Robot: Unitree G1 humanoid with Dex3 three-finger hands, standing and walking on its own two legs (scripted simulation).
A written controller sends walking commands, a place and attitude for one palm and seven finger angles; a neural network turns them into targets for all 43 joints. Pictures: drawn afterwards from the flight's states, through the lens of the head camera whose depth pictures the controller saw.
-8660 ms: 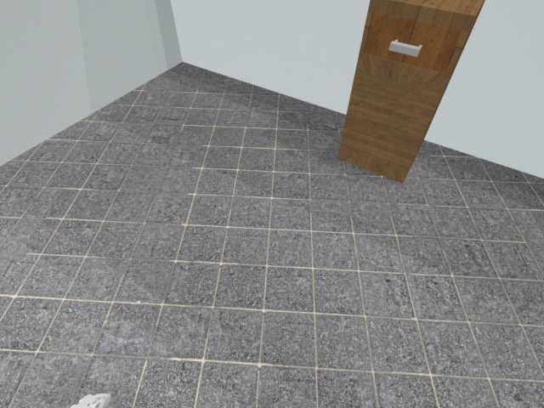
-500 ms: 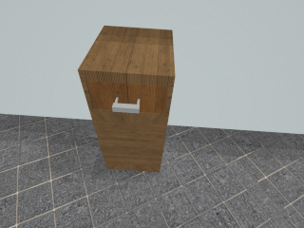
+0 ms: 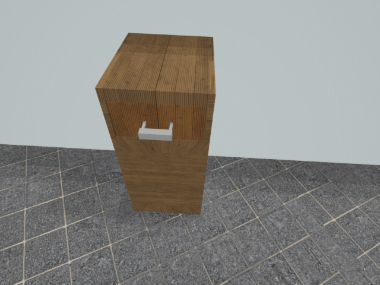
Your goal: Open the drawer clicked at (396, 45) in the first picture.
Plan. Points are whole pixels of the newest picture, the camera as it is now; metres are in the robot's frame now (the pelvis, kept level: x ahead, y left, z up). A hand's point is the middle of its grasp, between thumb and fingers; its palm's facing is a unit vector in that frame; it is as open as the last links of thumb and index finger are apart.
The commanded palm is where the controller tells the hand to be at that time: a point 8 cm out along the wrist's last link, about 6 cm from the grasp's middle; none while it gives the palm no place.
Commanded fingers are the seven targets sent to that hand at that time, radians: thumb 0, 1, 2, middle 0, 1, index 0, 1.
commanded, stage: look again from close up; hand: left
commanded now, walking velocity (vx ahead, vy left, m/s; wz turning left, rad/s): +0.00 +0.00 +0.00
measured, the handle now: (156, 129) +0.62 +0.16 -0.08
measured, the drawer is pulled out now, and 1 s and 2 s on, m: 0.00 0.00 0.00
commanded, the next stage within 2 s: shuffle to correct the standing spot in 0.18 s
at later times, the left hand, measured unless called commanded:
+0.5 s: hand out of the picture +0.00 +0.14 -0.18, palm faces +0.04 -0.99 -0.15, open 7.4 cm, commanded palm none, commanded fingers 0.00 0.90 0.90 -0.20 -0.30 -0.20 -0.30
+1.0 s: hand out of the picture +0.08 +0.12 -0.18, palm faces +0.08 -0.99 -0.15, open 7.4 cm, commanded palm none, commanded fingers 0.00 0.90 0.90 -0.20 -0.30 -0.20 -0.30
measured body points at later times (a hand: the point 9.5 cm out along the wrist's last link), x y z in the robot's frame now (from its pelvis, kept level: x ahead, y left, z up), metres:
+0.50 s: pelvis +0.03 -0.02 +0.00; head +0.02 -0.01 +0.45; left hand -0.01 +0.19 -0.16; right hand -0.01 -0.22 -0.16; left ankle +0.03 +0.07 -0.74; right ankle +0.04 -0.13 -0.74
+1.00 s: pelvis +0.11 -0.03 +0.00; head +0.14 -0.02 +0.45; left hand +0.08 +0.17 -0.16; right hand +0.15 -0.26 -0.15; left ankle +0.08 +0.06 -0.74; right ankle +0.05 -0.13 -0.73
